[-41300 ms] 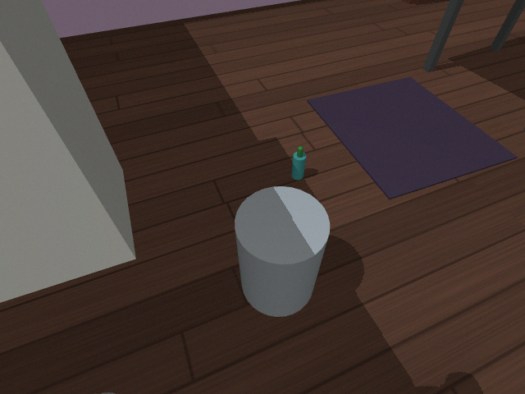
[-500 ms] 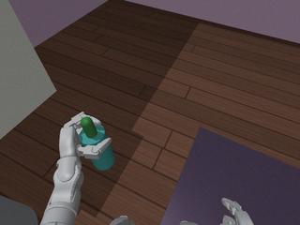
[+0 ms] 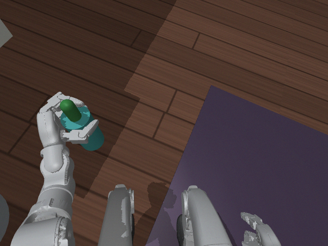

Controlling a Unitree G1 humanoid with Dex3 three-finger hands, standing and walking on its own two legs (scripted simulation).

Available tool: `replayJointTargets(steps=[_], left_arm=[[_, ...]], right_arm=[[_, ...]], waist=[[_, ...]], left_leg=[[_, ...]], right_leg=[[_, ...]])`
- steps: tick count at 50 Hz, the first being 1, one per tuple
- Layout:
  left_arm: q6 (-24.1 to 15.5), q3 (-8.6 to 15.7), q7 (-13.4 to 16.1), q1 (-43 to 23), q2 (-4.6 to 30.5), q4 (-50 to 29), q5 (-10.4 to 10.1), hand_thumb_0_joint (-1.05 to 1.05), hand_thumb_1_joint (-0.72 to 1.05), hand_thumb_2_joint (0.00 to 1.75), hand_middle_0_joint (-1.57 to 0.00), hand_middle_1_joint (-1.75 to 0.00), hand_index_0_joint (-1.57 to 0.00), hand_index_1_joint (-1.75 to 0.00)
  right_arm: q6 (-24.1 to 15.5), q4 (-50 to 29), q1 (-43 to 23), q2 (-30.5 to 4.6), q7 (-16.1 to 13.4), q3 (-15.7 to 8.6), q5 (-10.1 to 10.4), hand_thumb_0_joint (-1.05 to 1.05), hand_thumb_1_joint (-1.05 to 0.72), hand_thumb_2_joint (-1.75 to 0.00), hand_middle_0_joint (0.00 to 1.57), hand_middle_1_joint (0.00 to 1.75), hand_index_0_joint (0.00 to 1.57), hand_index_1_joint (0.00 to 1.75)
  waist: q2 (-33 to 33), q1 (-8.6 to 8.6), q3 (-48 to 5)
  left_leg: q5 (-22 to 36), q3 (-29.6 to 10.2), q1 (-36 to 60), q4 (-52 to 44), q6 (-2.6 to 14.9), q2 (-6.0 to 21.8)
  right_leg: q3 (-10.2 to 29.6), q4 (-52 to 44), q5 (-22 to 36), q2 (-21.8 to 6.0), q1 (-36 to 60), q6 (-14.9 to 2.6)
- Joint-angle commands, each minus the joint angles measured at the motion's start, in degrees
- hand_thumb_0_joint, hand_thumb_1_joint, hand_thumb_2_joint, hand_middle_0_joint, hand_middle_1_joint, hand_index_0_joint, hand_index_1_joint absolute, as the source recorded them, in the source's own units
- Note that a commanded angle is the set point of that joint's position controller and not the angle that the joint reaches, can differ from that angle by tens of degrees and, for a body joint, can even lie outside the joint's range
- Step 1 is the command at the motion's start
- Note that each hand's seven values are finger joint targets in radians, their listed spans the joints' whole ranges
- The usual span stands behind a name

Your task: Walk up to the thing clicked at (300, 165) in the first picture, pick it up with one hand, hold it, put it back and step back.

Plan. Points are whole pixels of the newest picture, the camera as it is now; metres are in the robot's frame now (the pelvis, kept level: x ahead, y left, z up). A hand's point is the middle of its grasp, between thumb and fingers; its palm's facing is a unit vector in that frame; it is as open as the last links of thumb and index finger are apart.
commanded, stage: crouch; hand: left
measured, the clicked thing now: (81, 124) +0.40 +0.22 -0.06
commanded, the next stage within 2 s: lower in 1.32 s
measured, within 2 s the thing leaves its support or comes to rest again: neither
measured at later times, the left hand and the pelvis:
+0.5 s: hand (91, 136) +0.43 +0.24 -0.24, palm faces +0.31 -0.95 -0.02, open 8.0 cm; pelvis -0.04 -0.01 -0.19, yaw -4 degrees
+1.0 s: hand (97, 139) +0.46 +0.24 -0.34, palm faces +0.28 -0.96 -0.03, open 8.0 cm; pelvis -0.05 -0.01 -0.27, yaw -8 degrees
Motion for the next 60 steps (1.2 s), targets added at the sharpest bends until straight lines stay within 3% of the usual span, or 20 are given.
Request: replayJointTargets(steps=[1, 6, 10, 12, 15, 16, 17, 20, 23, 25, 35, 36, 40, 42, 44, 50, 54, 56, 57, 60], left_arm=[[-7.3, 3.9, -1.3, -20.8, 10.4, -12.3, -0.9, 0.00, 0.24, 1.26, -1.22, -1.34, -1.22, -1.35], [-8.0, 9.1, -2.7, -26.6, 16.6, -10.2, -0.6, 0.00, 0.24, 1.29, -1.22, -1.36, -1.22, -1.37], [-8.6, 11.6, -3.5, -31.2, 21.1, -7.1, 0.1, 0.00, 0.20, 1.28, -1.21, -1.35, -1.21, -1.37], [-8.8, 11.6, -4.2, -33.7, 22.2, -6.1, 0.4, 0.00, 0.20, 1.28, -1.21, -1.35, -1.21, -1.37], [-8.7, 13.9, -4.8, -36.2, 27.1, -3.7, 1.1, 0.00, 0.16, 1.24, -1.19, -1.32, -1.18, -1.34], [-8.6, 13.6, -5.3, -35.7, 26.2, -2.7, 1.2, 0.00, 0.17, 1.24, -1.19, -1.32, -1.18, -1.34], [-8.8, 15.2, -5.6, -38.9, 29.6, -5.6, 1.6, 0.00, 0.17, 1.24, -1.18, -1.31, -1.18, -1.33], [-7.8, 14.6, -6.5, -39.1, 28.3, -2.6, 1.2, 0.00, 0.14, 1.21, -1.16, -1.28, -1.15, -1.30], [-7.0, 16.4, -6.8, -39.1, 31.5, -0.3, 1.6, 0.00, 0.13, 1.19, -1.15, -1.27, -1.14, -1.29], [-6.7, 15.9, -7.3, -41.3, 31.4, -1.4, 1.8, 0.00, 0.14, 1.19, -1.16, -1.27, -1.16, -1.29], [-5.8, 18.7, -8.0, -39.6, 35.5, -1.3, 1.6, 0.00, 0.23, 1.18, -1.17, -1.27, -1.17, -1.28], [-5.6, 19.6, -7.8, -39.3, 37.2, -1.2, 1.8, 0.00, 0.23, 1.19, -1.17, -1.27, -1.17, -1.29], [-5.3, 19.3, -7.6, -38.6, 37.0, -1.2, 2.5, 0.00, 0.29, 1.22, -1.21, -1.30, -1.21, -1.31], [-5.6, 19.6, -7.5, -39.6, 39.1, -3.0, 3.1, 0.00, 0.33, 1.22, -1.21, -1.30, -1.21, -1.31], [-5.4, 19.2, -7.9, -39.0, 37.7, -1.2, 2.7, 0.00, 0.32, 1.22, -1.22, -1.32, -1.23, -1.32], [-5.1, 20.0, -7.8, -35.9, 39.1, -0.6, 2.4, 0.00, 0.36, 1.23, -1.23, -1.33, -1.24, -1.33], [-5.3, 19.7, -8.0, -36.2, 40.5, -2.1, 2.6, 0.00, 0.35, 1.24, -1.26, -1.35, -1.26, -1.35], [-5.4, 18.4, -8.4, -36.8, 39.2, -2.2, 2.3, 0.00, 0.36, 1.23, -1.27, -1.35, -1.28, -1.35], [-5.5, 20.0, -8.2, -37.0, 41.2, -2.7, 2.4, 0.00, 0.37, 1.24, -1.26, -1.35, -1.27, -1.35], [-5.8, 19.9, -7.9, -37.0, 41.3, -2.5, 1.7, 0.00, 0.38, 1.24, -1.27, -1.36, -1.28, -1.36]], right_arm=[[-0.9, -3.8, 4.6, -10.9, 0.1, -3.6, -0.5, 0.00, -0.92, -0.91, 0.20, 0.30, 0.20, 0.30], [-0.2, -2.7, 4.8, -11.1, 0.5, -3.0, -1.3, 0.00, -0.92, -0.92, 0.20, 0.30, 0.20, 0.30], [0.4, -2.3, 4.2, -11.2, 0.5, -2.1, -1.8, 0.00, -0.92, -0.92, 0.20, 0.30, 0.20, 0.30], [0.4, -1.8, 4.0, -11.2, 0.6, -1.6, -2.2, 0.00, -0.93, -0.92, 0.20, 0.30, 0.20, 0.30], [0.8, -1.7, 3.8, -11.9, 0.4, -1.1, -2.4, 0.00, -0.93, -0.92, 0.20, 0.30, 0.20, 0.30], [0.9, -1.4, 3.8, -12.1, 0.5, -1.0, -2.6, 0.00, -0.93, -0.92, 0.20, 0.30, 0.20, 0.30], [1.1, -1.1, 4.2, -12.7, 0.4, -1.0, -2.7, 0.00, -0.93, -0.92, 0.20, 0.30, 0.20, 0.30], [1.6, -1.3, 4.0, -13.1, 0.2, -0.3, -2.8, 0.00, -0.94, -0.92, 0.20, 0.30, 0.20, 0.30], [1.8, -0.6, 3.8, -14.2, -0.1, 0.5, -3.0, 0.00, -0.94, -0.92, 0.20, 0.30, 0.20, 0.30], [2.2, -0.6, 3.9, -14.8, -0.1, 0.9, -3.3, 0.00, -0.94, -0.92, 0.20, 0.30, 0.20, 0.30], [3.7, -1.4, 3.7, -16.7, -0.1, 3.8, -4.6, 0.00, -0.92, -0.91, 0.20, 0.30, 0.20, 0.30], [3.9, -1.0, 3.8, -16.7, -0.2, 3.9, -4.7, 0.00, -0.92, -0.91, 0.20, 0.30, 0.20, 0.30], [4.5, -1.2, 3.4, -17.7, 0.0, 4.5, -5.5, 0.00, -0.91, -0.91, 0.20, 0.30, 0.20, 0.30], [4.8, -0.9, 3.4, -18.1, 0.1, 5.0, -5.8, 0.00, -0.91, -0.91, 0.20, 0.30, 0.20, 0.30], [4.8, -1.3, 2.5, -18.3, 0.2, 5.4, -6.0, 0.00, -0.91, -0.91, 0.20, 0.30, 0.20, 0.30], [5.5, -1.2, 2.8, -19.4, 0.4, 6.6, -6.8, 0.00, -0.91, -0.91, 0.20, 0.30, 0.20, 0.30], [5.8, -1.8, 2.5, -19.9, 0.5, 7.6, -7.3, 0.00, -0.92, -0.91, 0.20, 0.30, 0.20, 0.30], [5.8, -1.9, 1.7, -20.3, 0.7, 7.9, -7.3, 0.00, -0.92, -0.91, 0.20, 0.30, 0.20, 0.30], [5.9, -2.1, 1.8, -20.8, 0.7, 8.0, -7.5, 0.00, -0.91, -0.91, 0.20, 0.30, 0.20, 0.30], [6.1, -2.4, 1.5, -20.7, 0.8, 8.9, -7.7, 0.00, -0.91, -0.91, 0.20, 0.30, 0.20, 0.30]], waist=[[8.1, 0.28, -35.4], [8.0, -0.81, -37.5], [8.2, -1.37, -37.4], [9.9, -2.04, -37.7], [10.3, -2.01, -38.7], [11.7, -2.26, -38.6], [14.0, -2.11, -39.7], [13.6, -3.49, -39.5], [14.7, -3.38, -36.9], [16.2, -4.77, -36.0], [16.1, -5.75, -33.1], [16.2, -5.15, -33.3], [18.5, -6.12, -30.6], [19.2, -6.55, -30.0], [17.2, -7.51, -27.0], [18.6, -7.13, -28.1], [19.7, -7.95, -28.2], [20.5, -8.68, -26.1], [21.2, -8.68, -26.4], [19.6, -9.52, -26.0]], left_leg=[[21.9, -2.0, 23.7, -2.9, 0.18, -1.8], [18.3, -1.3, 13.5, 5.6, 0.83, -1.7], [10.8, -0.4, 4.8, 10.8, 0.88, -1.5], [8.6, -0.1, 1.9, 13.0, 0.66, -1.5], [5.9, 0.5, -2.4, 16.8, 0.78, -1.3], [6.2, 0.2, -1.3, 17.1, 0.56, -1.3], [6.4, 0.2, -0.8, 17.7, 0.41, -1.2], [5.8, 0.2, -3.2, 20.8, 0.58, -1.2], [4.3, -0.5, -5.4, 22.5, 0.30, -1.0], [4.8, -0.9, -5.6, 24.2, 0.27, -0.9], [4.1, -1.9, -13.1, 31.0, 0.33, -1.0], [4.5, -1.7, -13.7, 31.8, 0.41, -0.9], [4.1, -2.9, -12.6, 32.9, -0.07, -0.6], [4.3, -3.0, -14.6, 33.8, -0.17, -0.6], [1.7, -3.2, -17.2, 34.6, 0.11, -0.7], [4.8, -4.0, -15.6, 36.5, -0.34, -0.5], [7.0, -4.3, -16.2, 37.9, -0.39, -0.4], [6.3, -5.0, -15.1, 37.8, -0.57, -0.2], [6.9, -5.2, -14.6, 37.9, -0.61, -0.2], [5.5, -5.1, -17.6, 39.4, -0.29, -0.3]], right_leg=[[-1.6, -2.3, 19.7, 2.2, 0.1, -4.05], [-0.8, 4.0, 18.9, 2.2, -4.6, -3.63], [0.1, 7.7, 12.6, 2.3, -7.9, -3.41], [0.2, 10.2, 10.5, 2.4, -10.2, -3.52], [0.7, 12.7, 8.0, 2.6, -11.8, -3.32], [-0.4, 14.6, 8.1, 2.6, -13.8, -3.66], [-0.8, 16.2, 8.3, 2.7, -15.1, -3.89], [-1.8, 18.7, 8.2, 3.0, -17.2, -3.77], [-3.2, 22.3, 6.7, 3.0, -21.0, -4.01], [-3.8, 24.2, 7.3, 2.9, -23.4, -4.05], [-5.7, 30.0, 8.1, 3.3, -24.6, -3.56], [-5.5, 30.2, 8.5, 3.5, -24.3, -3.52], [-6.8, 32.3, 8.0, 3.6, -28.4, -3.76], [-6.9, 33.2, 8.8, 3.7, -27.5, -3.70], [-7.4, 33.2, 7.2, 3.8, -28.7, -3.52], [-8.4, 35.2, 9.2, 4.0, -28.3, -3.51], [-8.7, 36.0, 11.7, 4.1, -26.6, -3.35], [-9.3, 36.5, 10.7, 4.1, -29.3, -3.56], [-9.4, 36.6, 11.3, 4.1, -28.8, -3.51], [-9.4, 36.4, 11.1, 4.2, -26.5, -3.11]])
